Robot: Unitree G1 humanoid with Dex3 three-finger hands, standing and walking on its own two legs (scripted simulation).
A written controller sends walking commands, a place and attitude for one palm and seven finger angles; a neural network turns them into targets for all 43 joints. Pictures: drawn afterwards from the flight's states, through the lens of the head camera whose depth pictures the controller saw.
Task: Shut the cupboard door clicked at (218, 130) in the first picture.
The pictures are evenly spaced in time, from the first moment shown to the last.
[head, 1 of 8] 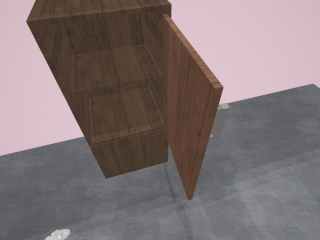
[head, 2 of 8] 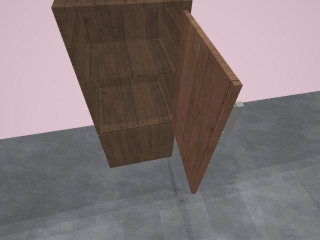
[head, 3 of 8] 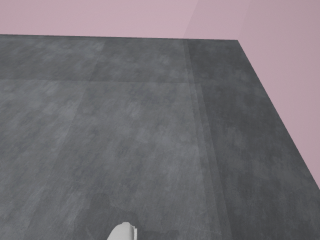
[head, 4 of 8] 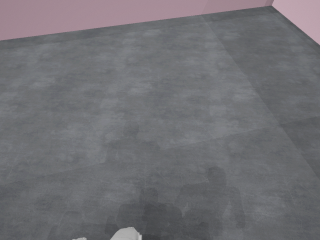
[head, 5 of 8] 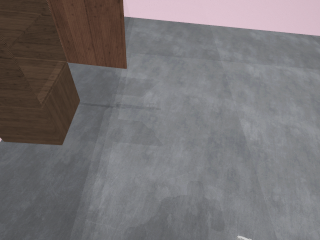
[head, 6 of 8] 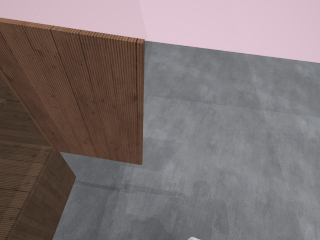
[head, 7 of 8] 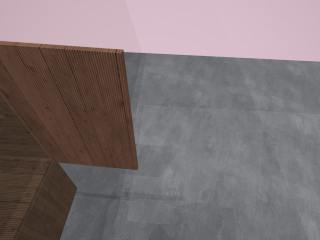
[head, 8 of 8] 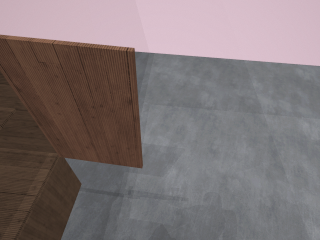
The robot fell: no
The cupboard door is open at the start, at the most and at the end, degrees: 88 88 88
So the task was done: no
